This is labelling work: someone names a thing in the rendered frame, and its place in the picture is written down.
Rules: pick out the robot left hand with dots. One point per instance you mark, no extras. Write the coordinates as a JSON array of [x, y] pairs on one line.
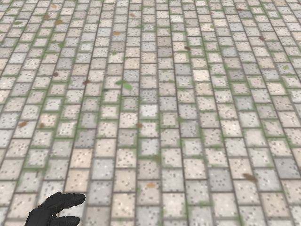
[[45, 214]]

